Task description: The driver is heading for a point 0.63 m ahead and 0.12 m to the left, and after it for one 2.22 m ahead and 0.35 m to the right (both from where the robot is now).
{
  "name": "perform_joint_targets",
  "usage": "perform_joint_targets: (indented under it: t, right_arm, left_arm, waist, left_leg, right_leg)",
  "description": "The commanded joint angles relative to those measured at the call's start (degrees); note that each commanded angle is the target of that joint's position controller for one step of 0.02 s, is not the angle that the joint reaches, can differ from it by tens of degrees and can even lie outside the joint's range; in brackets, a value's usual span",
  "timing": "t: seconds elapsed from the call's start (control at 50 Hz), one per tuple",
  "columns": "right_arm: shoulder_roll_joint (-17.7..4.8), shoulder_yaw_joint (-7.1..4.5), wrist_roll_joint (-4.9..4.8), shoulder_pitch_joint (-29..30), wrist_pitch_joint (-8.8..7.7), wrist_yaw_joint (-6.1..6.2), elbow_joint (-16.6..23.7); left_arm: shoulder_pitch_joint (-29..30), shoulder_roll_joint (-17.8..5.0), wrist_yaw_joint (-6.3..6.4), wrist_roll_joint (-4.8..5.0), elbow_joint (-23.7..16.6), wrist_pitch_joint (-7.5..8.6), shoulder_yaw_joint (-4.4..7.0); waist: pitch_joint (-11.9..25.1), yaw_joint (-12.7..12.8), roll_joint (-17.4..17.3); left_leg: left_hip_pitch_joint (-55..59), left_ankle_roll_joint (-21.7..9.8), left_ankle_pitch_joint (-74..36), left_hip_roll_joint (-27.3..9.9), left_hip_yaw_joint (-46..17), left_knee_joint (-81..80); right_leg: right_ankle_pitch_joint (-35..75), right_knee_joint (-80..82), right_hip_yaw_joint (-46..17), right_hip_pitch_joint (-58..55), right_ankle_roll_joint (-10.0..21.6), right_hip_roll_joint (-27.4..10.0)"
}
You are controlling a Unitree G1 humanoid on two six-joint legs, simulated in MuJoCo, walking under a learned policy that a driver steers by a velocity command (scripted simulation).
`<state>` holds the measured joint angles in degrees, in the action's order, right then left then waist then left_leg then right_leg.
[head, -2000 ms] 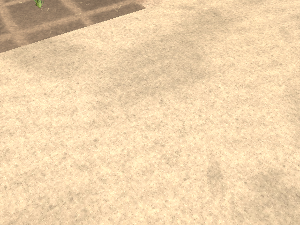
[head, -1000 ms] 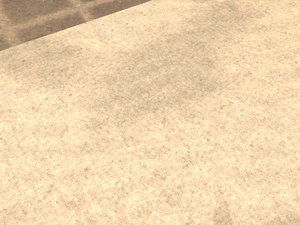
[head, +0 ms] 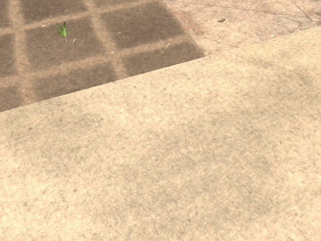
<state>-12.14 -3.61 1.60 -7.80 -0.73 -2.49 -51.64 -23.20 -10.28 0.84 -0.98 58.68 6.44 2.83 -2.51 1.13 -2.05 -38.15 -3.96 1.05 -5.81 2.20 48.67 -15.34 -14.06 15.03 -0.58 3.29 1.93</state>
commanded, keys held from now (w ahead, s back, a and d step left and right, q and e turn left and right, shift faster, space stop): w+q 0.36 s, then w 0.34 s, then w+e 0.30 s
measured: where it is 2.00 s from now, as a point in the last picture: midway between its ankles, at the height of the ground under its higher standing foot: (147, 125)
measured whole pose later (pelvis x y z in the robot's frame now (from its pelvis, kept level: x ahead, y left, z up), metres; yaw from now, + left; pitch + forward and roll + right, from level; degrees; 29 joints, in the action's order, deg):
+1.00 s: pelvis +0.56 +0.08 +0.00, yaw +13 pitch +1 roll +0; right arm -14.4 -1.5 2.7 -9.1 -2.8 -1.3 -45.8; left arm -22.8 -13.6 -0.8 0.0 52.6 3.4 3.0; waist -1.9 1.8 -2.1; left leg -33.0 0.7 12.9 -4.5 -2.3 54.1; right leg -9.4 -17.4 -1.3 8.5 6.0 6.4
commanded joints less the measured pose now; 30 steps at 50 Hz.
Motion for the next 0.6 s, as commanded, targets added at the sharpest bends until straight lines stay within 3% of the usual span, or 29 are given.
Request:
perform_joint_targets:
  t: [0.02, 0.06, 0.1, 0.14, 0.16, 0.18, 0.2, 0.22, 0.24, 0.26, 0.28, 0.3, 0.34, 0.38, 0.44, 0.52, 0.6]
  right_arm:
    - [-0.15, 0.84, 0.1, 6.63, -0.57, -0.68, 5.32]
    - [-0.9, 0.72, 0.34, 8.07, -0.66, -0.83, 6.42]
    - [-2.07, 0.2, 0.47, 6.16, -0.58, -0.62, 6.34]
    - [-3.97, -0.81, 0.57, -1.19, -0.67, -0.14, 4.56]
    - [-5.51, -1.69, 0.79, -7.76, -1.14, 0.25, 2.66]
    - [-9.63, -3.29, 1.6, -15.71, -1.49, 1.02, 0.62]
    - [-16.06, -4.73, 1.46, -13.86, -1.31, 1.63, 1.63]
    - [-16.56, -4.79, -0.08, -16.41, -0.47, 1.74, 2.15]
    - [-14.65, -4.23, -0.42, -13.25, -0.26, 2.29, 1.61]
    - [-11.51, -3.45, -0.9, -10.6, -0.54, 2.44, 1.72]
    - [-9.66, -2.92, -1.04, -7.81, -1.01, 2.61, 2.28]
    - [-8.15, -2.35, -1.49, -6.29, -1.52, 2.82, 2.67]
    - [-8.41, -2.05, -1.94, -7.44, -2.79, 2.69, 2.65]
    - [-10.02, -2.32, -1.84, -9.65, -3.34, 2.55, 2.31]
    - [-9.52, -1.97, -1.72, -13.92, -3.51, 2.38, 1.53]
    - [-9.16, -1.43, -1.58, -18.51, -3.69, 2.57, 0.39]
    - [-9.43, -0.96, -0.83, -21.24, -3.7, 3.19, -0.48]
  left_arm:
    - [-1.75, -7.29, 0.63, 0.03, -2.23, 0.64, 1.09]
    - [-3.18, -8.0, 1.02, -0.13, -1.67, 0.02, 1.25]
    - [-2.66, -9.35, 1.43, -0.33, -1.8, -0.67, 1.58]
    - [-1.74, -11.24, 1.55, -0.58, -2.33, -1.77, 2.18]
    - [-1.2, -11.95, 1.26, -0.43, -2.94, -2.33, 2.38]
    - [-0.15, -11.53, 0.86, -0.19, -4.5, -2.45, 2.26]
    - [-1.91, -4.4, -0.44, 0.35, -8.7, -2.15, 1.02]
    - [5.4, -9.05, -0.86, 0.25, -11.28, -1.4, 1.83]
    - [9.68, -8.41, -1.14, 0.72, -12.91, -0.54, 1.51]
    - [8.79, -8.35, -1.0, 0.72, -12.46, 0.05, 1.31]
    - [7.95, -8.39, -0.8, -0.04, -11.74, -0.35, 1.48]
    - [6.37, -8.16, -0.84, -1.17, -11.59, -1.49, 1.42]
    - [5.93, -7.32, -1.33, -1.95, -12.11, -3.54, 1.33]
    - [8.44, -6.67, -1.72, -1.87, -13.32, -4.52, 1.06]
    - [15.27, -6.98, -2.0, -1.64, -15.67, -4.85, 0.82]
    - [21.91, -6.86, -2.45, -1.2, -17.92, -4.65, 0.25]
    - [28.26, -6.96, -2.81, -0.76, -20.48, -3.95, -0.38]
  waist:
    - [-3.79, 0.47, 5.63]
    - [-3.64, 0.51, 5.89]
    - [-1.59, -1.06, 7.4]
    - [2.77, -4.3, 8.54]
    - [6.56, -7.11, 7.49]
    - [11.34, -11.03, 2.88]
    - [14.6, -5.89, -10.66]
    - [16.6, -8.6, -2.94]
    - [8.45, -7.07, -0.48]
    - [4.2, -4.55, 2.85]
    - [2.3, -2.13, 4.68]
    - [2.56, -0.26, 4.13]
    - [3.35, 0.82, 3.13]
    - [2.64, 0.5, 2.15]
    - [0.79, -2.12, 0.12]
    - [0.42, -4.96, -1.21]
    - [-1.38, -6.97, -1.62]
  left_leg:
    - [2.07, -0.83, -2.12, 1.55, 4.35, -8.14]
    - [2.85, -2.34, 1.18, 2.82, 5.74, -10.99]
    - [7.04, -4.6, 6.65, 5.9, 7.57, -12.16]
    - [15.04, -7.29, 12.88, 9.8, 8.56, -13.47]
    - [23.81, -8.86, 12.6, 11.37, 7.62, -17.38]
    - [37.21, -11.71, 15.25, 6.03, -1.55, -21.8]
    - [54.23, -19.99, 13.81, -11.4, -31.36, -24.74]
    - [55.15, -21.84, 13.99, -13.76, -44.17, -32.04]
    - [49.73, -19.64, 10.74, -12.82, -34.66, -33.23]
    - [42.28, -17.03, 3.64, -10.54, -29.02, -34.1]
    - [36.96, -14.8, -2.5, -7.37, -24.11, -34.55]
    - [33.48, -13.94, -7.1, -4.97, -20.57, -35.06]
    - [31.0, -13.58, -12.62, -2.77, -17.74, -35.36]
    - [29.9, -12.81, -13.4, -1.32, -15.84, -36.36]
    - [31.9, -10.11, -14.53, -0.32, -14.7, -37.7]
    - [38.19, -7.25, -18.33, -0.44, -13.78, -37.1]
    - [43.7, -7.45, -20.66, -2.22, -14.16, -36.07]
  right_leg:
    - [28.79, 5.32, -3.11, 2.09, 3.4, -15.87]
    - [35.75, 2.6, -1.59, -2.56, 3.26, -17.03]
    - [51.57, -3.68, 0.22, -5.96, 2.93, -17.64]
    - [61.41, -16.62, 0.99, -7.18, 3.02, -18.07]
    - [56.69, -27.73, 1.28, -3.99, 2.42, -17.85]
    - [41.02, -44.32, 1.63, 6.97, 0.58, -16.28]
    - [-14.17, -65.24, -0.75, 33.74, -2.93, -4.7]
    - [-14.99, -70.86, -14.23, 41.8, -3.14, -1.45]
    - [-8.21, -68.24, -16.37, 46.32, -2.45, -5.31]
    - [-4.0, -62.37, -16.2, 43.41, -2.32, -7.34]
    - [-2.77, -58.25, -16.39, 39.72, -2.75, -8.6]
    - [-2.52, -55.75, -16.61, 35.99, -3.62, -9.14]
    - [-2.73, -52.15, -16.13, 33.65, -5.09, -9.16]
    - [0.57, -47.93, -14.96, 35.16, -6.07, -9.06]
    - [8.16, -39.92, -13.89, 39.03, -6.2, -9.14]
    - [14.88, -30.76, -13.17, 40.83, -4.97, -7.82]
    - [15.17, -23.08, -11.76, 40.88, -2.89, -5.59]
